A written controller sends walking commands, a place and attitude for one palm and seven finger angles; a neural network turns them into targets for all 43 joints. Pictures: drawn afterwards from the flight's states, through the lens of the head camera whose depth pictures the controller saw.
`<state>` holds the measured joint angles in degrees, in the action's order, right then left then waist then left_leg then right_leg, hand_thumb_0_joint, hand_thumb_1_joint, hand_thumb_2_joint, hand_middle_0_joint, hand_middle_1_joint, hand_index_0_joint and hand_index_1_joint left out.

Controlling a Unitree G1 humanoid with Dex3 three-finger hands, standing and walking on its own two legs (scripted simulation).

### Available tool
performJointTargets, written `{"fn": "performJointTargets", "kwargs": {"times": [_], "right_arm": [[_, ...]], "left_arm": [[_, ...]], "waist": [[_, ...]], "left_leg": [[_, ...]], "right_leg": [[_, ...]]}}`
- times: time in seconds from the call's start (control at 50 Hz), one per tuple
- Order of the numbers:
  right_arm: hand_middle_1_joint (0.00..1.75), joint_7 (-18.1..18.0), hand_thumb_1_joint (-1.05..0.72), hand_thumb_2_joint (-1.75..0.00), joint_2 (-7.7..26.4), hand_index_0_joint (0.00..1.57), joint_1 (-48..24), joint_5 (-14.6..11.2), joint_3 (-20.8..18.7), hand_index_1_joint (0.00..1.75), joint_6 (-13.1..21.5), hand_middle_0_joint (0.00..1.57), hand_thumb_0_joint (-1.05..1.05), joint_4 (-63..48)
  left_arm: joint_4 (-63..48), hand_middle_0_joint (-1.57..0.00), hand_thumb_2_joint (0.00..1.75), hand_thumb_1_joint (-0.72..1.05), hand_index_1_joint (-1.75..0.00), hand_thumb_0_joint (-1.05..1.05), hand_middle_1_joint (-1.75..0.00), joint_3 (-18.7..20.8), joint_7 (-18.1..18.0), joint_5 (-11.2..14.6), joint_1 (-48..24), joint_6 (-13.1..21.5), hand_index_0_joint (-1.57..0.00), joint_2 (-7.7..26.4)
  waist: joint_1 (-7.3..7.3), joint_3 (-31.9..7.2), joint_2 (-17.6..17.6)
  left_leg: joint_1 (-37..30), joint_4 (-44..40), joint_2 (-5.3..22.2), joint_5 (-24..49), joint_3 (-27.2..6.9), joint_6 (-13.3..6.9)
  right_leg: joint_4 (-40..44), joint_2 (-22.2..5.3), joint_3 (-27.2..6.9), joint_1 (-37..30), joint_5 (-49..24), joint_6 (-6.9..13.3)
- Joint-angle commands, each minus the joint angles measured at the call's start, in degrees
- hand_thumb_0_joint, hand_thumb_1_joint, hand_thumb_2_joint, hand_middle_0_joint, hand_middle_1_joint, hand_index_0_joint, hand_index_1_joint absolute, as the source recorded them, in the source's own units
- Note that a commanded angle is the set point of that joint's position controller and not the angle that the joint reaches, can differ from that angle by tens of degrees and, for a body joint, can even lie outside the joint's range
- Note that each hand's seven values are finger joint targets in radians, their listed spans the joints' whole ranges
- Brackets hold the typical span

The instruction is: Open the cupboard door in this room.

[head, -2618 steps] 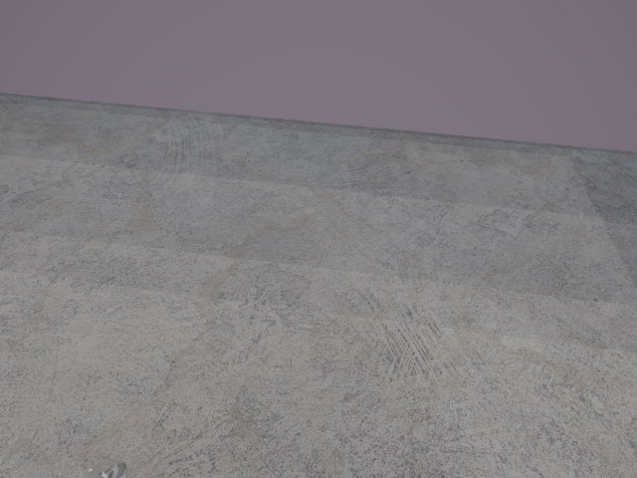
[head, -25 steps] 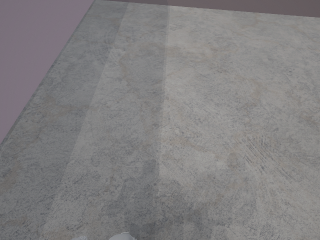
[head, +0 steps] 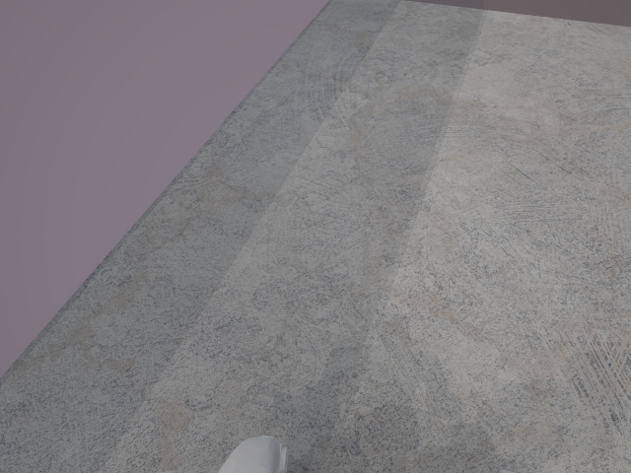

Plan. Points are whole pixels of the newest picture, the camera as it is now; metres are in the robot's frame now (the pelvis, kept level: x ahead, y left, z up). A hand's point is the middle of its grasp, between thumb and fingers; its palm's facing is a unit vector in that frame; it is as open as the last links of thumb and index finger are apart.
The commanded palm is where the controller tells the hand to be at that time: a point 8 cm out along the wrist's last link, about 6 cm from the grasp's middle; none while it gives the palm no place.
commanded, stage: turn to face it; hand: left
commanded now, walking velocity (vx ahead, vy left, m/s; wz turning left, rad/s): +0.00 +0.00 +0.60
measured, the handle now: out of the picture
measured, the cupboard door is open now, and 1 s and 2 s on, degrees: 46 46 46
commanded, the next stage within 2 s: none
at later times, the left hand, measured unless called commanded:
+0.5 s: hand out of the picture +0.04 +0.22 -0.16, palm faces +0.33 -0.90 -0.28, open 7.4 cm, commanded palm none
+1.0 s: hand out of the picture -0.03 +0.16 -0.18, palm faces +0.63 -0.74 -0.24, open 7.3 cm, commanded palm none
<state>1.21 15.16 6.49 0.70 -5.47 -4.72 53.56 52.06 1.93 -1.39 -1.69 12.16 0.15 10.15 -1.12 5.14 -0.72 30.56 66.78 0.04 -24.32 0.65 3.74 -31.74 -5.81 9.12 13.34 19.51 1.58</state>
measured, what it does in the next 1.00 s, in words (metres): steps on the spot, turning left: left foot, then right foot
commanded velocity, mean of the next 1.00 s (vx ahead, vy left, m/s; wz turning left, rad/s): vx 0.00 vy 0.00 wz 0.60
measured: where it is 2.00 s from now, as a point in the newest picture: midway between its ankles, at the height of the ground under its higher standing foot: outside the picture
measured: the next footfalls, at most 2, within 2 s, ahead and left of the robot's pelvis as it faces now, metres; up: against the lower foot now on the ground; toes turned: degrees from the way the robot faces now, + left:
left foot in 0.24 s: +0.02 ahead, +0.12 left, +0.00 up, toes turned +17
right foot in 0.58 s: +0.12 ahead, -0.12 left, +0.00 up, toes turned +17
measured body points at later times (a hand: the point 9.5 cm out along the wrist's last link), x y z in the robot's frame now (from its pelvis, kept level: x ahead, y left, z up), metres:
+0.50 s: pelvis +0.03 -0.01 -0.01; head +0.08 +0.00 +0.44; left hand +0.03 +0.27 -0.14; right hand +0.19 -0.22 -0.15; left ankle -0.02 +0.11 -0.74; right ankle +0.06 -0.15 -0.70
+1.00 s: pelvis +0.05 -0.03 -0.02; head +0.09 +0.01 +0.43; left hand -0.07 +0.20 -0.17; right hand +0.29 -0.17 -0.15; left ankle -0.02 +0.05 -0.74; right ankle +0.09 -0.14 -0.74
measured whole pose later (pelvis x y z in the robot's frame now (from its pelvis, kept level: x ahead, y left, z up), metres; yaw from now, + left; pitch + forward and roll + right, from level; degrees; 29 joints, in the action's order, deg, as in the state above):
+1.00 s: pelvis +0.05 -0.03 -0.02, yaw +39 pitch +1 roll +1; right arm 1.9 13.2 6.0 0.6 -4.0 -3.3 52.5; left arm 52.1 3.6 -0.7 -1.6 13.4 -0.3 12.5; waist -0.1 6.0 2.0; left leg 17.3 34.6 1.3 -16.5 5.7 0.6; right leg -40.1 -10.8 18.8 15.0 23.5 -1.0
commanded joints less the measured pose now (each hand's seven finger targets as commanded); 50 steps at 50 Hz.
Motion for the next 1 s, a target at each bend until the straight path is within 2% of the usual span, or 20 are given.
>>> {"fn": "performJointTargets", "kwargs": {"times": [0.0, 0.12, 0.18, 0.2, 0.22, 0.24, 0.28, 0.32, 0.46, 0.52, 0.54, 0.56, 0.58, 0.64, 0.68, 0.84, 0.92, 0.94, 0.96, 0.98], "right_arm": [[0.3, 0.69, -0.9, -0.9, 1.12, 0.2, -4.9, 0.06, 0.79, 0.3, 1.51, 0.2, 0.0, -5.24], [0.3, 0.74, -0.9, -0.9, 0.78, 0.2, -6.74, -0.27, 1.39, 0.3, 2.12, 0.2, 0.0, -6.47], [0.3, 0.37, -0.9, -0.9, 3.23, 0.2, 0.33, 0.23, 0.68, 0.3, 2.88, 0.2, 0.0, -5.35], [0.3, 0.1, -0.9, -0.9, 7.48, 0.2, 5.18, 0.65, -0.53, 0.3, 3.27, 0.2, 0.0, -4.29], [0.3, -0.27, -0.9, -0.9, 13.99, 0.2, 8.96, 0.82, -2.19, 0.3, 3.37, 0.2, 0.0, -3.97], [0.3, -0.55, -0.9, -0.9, 14.98, 0.2, 11.75, 0.19, -2.15, 0.3, 2.85, 0.2, 0.0, -2.92], [0.3, -1.89, -0.9, -0.9, 11.86, 0.2, 6.11, 0.41, -1.56, 0.3, 3.31, 0.2, 0.0, -4.18], [0.3, -1.98, -0.9, -0.9, 9.57, 0.2, 1.02, 0.53, -0.68, 0.3, 3.63, 0.2, 0.0, -5.46], [0.3, -1.5, -0.9, -0.9, 9.62, 0.2, 1.37, 1.01, -1.12, 0.3, 3.39, 0.2, 0.0, -5.16], [0.3, -1.41, -0.9, -0.9, 9.11, 0.2, -0.98, 0.45, -1.42, 0.3, 3.05, 0.2, 0.0, -5.95], [0.3, -1.18, -0.9, -0.9, 6.4, 0.2, -0.19, -0.09, -1.18, 0.3, 3.17, 0.2, 0.0, -6.43], [0.3, -0.8, -0.9, -0.9, 2.15, 0.2, 0.73, -0.36, -0.52, 0.3, 3.31, 0.2, 0.0, -7.71], [0.3, -0.8, -0.9, -0.9, 4.57, 0.2, -0.18, 0.09, -0.92, 0.3, 2.85, 0.2, 0.0, -7.42], [0.3, 0.04, -0.9, -0.9, 2.76, 0.2, 1.05, 0.27, -0.56, 0.3, 1.58, 0.2, 0.0, -4.4], [0.3, 0.47, -0.9, -0.9, 1.66, 0.2, 1.24, 0.18, -0.09, 0.3, 1.28, 0.2, 0.0, -3.62], [0.3, 0.82, -0.9, -0.9, -0.22, 0.2, -3.04, -0.13, 0.96, 0.3, 1.8, 0.2, 0.0, -4.47], [0.3, 0.66, -0.9, -0.9, 1.21, 0.2, 0.51, -0.06, 0.66, 0.3, 2.46, 0.2, 0.0, -4.74], [0.3, 0.59, -0.9, -0.9, 3.14, 0.2, 4.05, 0.17, 0.14, 0.3, 2.85, 0.2, 0.0, -3.87], [0.3, 0.29, -0.9, -0.9, 8.87, 0.2, 7.89, 0.72, -1.29, 0.3, 3.38, 0.2, 0.0, -3.4], [0.3, -0.35, -0.9, -0.9, 14.42, 0.2, 11.63, 0.73, -2.54, 0.3, 3.25, 0.2, 0.0, -2.93]], "left_arm": [[-2.83, -0.2, 0.9, 0.9, -0.3, 0.0, -0.3, 3.01, -0.84, 0.25, 5.52, 1.35, -0.2, 11.06], [-1.5, -0.2, 0.9, 0.9, -0.3, 0.0, -0.3, 3.92, -0.62, -0.2, 7.3, 1.02, -0.2, 12.66], [-1.97, -0.2, 0.9, 0.9, -0.3, 0.0, -0.3, 4.36, -0.1, 0.52, 5.11, 1.19, -0.2, 13.97], [-2.99, -0.2, 0.9, 0.9, -0.3, 0.0, -0.3, 4.26, 0.28, 0.96, 3.63, 1.07, -0.2, 12.91], [-5.91, -0.2, 0.9, 0.9, -0.3, 0.0, -0.3, 2.89, 0.87, 1.34, 0.43, 0.94, -0.2, 8.71], [-8.07, -0.2, 0.9, 0.9, -0.3, 0.0, -0.3, 2.8, 0.25, 0.72, -2.73, -0.28, -0.2, 9.59], [-6.18, -0.2, 0.9, 0.9, -0.3, 0.0, -0.3, 3.18, -0.17, 0.71, -4.04, -1.08, -0.2, 8.7], [-4.13, -0.2, 0.9, 0.9, -0.3, 0.0, -0.3, 3.36, 0.66, 0.54, -1.65, -1.65, -0.2, 8.72], [-4.91, -0.2, 0.9, 0.9, -0.3, 0.0, -0.3, 2.89, 0.83, 0.8, -1.35, -1.38, -0.2, 6.89], [-4.1, -0.2, 0.9, 0.9, -0.3, 0.0, -0.3, 3.25, 0.67, 0.89, 4.14, -0.11, -0.2, 7.97], [-3.7, -0.2, 0.9, 0.9, -0.3, 0.0, -0.3, 3.98, 0.23, 0.44, 6.72, 0.7, -0.2, 11.02], [-3.61, -0.2, 0.9, 0.9, -0.3, 0.0, -0.3, 5.09, -0.38, -0.34, 7.75, 1.09, -0.2, 17.08], [-3.7, -0.2, 0.9, 0.9, -0.3, 0.0, -0.3, 4.46, -0.55, 0.23, 7.62, 0.97, -0.2, 16.91], [-5.88, -0.2, 0.9, 0.9, -0.3, 0.0, -0.3, 2.92, -0.97, 0.45, -2.14, 0.44, -0.2, 10.41], [-5.86, -0.2, 0.9, 0.9, -0.3, 0.0, -0.3, 2.58, -0.9, 0.43, -1.65, 0.93, -0.2, 9.53], [-3.16, -0.2, 0.9, 0.9, -0.3, 0.0, -0.3, 4.09, -0.75, -0.11, 4.27, 0.79, -0.2, 12.2], [-2.81, -0.2, 0.9, 0.9, -0.3, 0.0, -0.3, 4.69, -0.22, 0.06, 2.7, 0.53, -0.2, 13.25], [-3.11, -0.2, 0.9, 0.9, -0.3, 0.0, -0.3, 4.72, 0.05, 0.58, 2.0, 0.41, -0.2, 13.2], [-4.61, -0.2, 0.9, 0.9, -0.3, 0.0, -0.3, 4.53, 0.44, 1.01, 1.99, 0.04, -0.2, 10.77], [-7.78, -0.2, 0.9, 0.9, -0.3, 0.0, -0.3, 2.93, 0.65, 1.1, -1.86, -0.24, -0.2, 7.2]], "waist": [[3.04, -7.01, 9.83], [3.98, -7.35, 12.81], [-0.54, -11.03, 9.37], [-3.61, -14.29, 1.45], [-5.74, -14.88, -16.44], [-5.8, -14.26, -8.3], [-3.31, -9.8, -12.73], [0.01, -6.86, -8.51], [0.65, -6.1, -8.11], [3.56, -7.87, -6.93], [4.68, -9.5, 1.45], [5.1, -10.03, 19.72], [5.73, -10.12, 18.62], [0.4, -5.01, 11.86], [0.25, -4.76, 12.75], [3.63, -6.45, 11.98], [1.28, -8.13, 11.05], [-1.06, -10.07, 7.47], [-3.34, -13.04, -6.18], [-5.55, -12.74, -19.18]], "left_leg": [[2.72, -9.26, 1.41, -0.44, 2.63, 0.29], [-5.04, -23.96, 0.86, -1.33, 6.02, -1.75], [-19.28, -38.42, -0.86, 9.74, 8.04, -3.61], [-31.94, -41.32, 6.24, 25.45, 0.12, -7.16], [-39.71, -42.42, 23.06, 51.34, -22.04, -16.24], [-36.02, -42.12, 26.64, 54.64, -21.24, -19.62], [-27.88, -43.72, 20.11, 45.13, -16.75, -16.59], [-21.37, -45.5, 14.91, 36.02, -11.53, -13.44], [-16.25, -44.61, 11.73, 27.99, -13.32, -12.5], [-11.14, -38.16, 8.96, 26.2, -13.57, -9.44], [-3.96, -30.61, 4.47, 15.84, -10.24, -6.1], [5.94, -14.58, -4.55, -8.32, -0.3, -1.35], [4.38, -1.33, -1.41, -12.85, -3.86, -1.98], [3.97, 8.65, 2.25, -0.93, -3.24, -0.77], [3.16, 4.42, 2.35, 1.34, -1.07, 0.05], [-3.31, -19.25, 1.71, -2.25, 5.08, -0.76], [-12.65, -32.38, 0.9, 4.03, 6.82, -2.21], [-20.24, -39.22, 0.78, 10.77, 6.2, -3.11], [-31.06, -43.15, 11.36, 25.29, -8.21, -8.2], [-34.36, -45.22, 24.99, 48.75, -25.74, -17.43]], "right_leg": [[7.07, -13.5, -5.6, -14.35, -43.67, 3.45], [3.71, -16.34, -2.82, -14.26, -46.64, 3.97], [-7.76, -15.12, 2.21, -8.79, -46.44, 0.48], [-18.65, -12.12, 4.15, 2.74, -32.09, -2.66], [-32.75, -2.9, 2.93, 20.09, 14.87, -6.5], [-37.29, -2.15, -5.25, 22.14, 18.39, -5.96], [-38.18, -2.37, -9.06, 22.56, 12.63, -6.73], [-36.04, -1.42, -9.15, 19.1, 6.22, -6.78], [-15.21, 3.21, -5.94, 9.32, 5.56, -6.41], [1.81, 4.7, -4.65, -3.21, -5.4, -5.83], [10.33, -2.69, -11.36, -12.39, -9.82, -4.07], [13.92, -20.05, -28.83, -17.06, -19.87, 3.01], [13.4, -24.15, -28.7, -10.21, -22.3, 7.28], [11.91, -15.11, -13.69, -3.4, -21.84, 4.53], [11.15, -13.27, -7.6, -4.67, -28.47, 3.02], [7.0, -16.48, -2.72, -11.48, -37.36, 4.4], [0.49, -16.84, 0.67, -8.18, -33.34, 2.03], [-6.32, -15.56, 2.88, -4.31, -31.03, -0.13], [-18.59, -9.94, 5.02, 8.44, -13.06, -3.97], [-30.67, -2.39, 1.6, 21.75, 20.96, -6.95]]}}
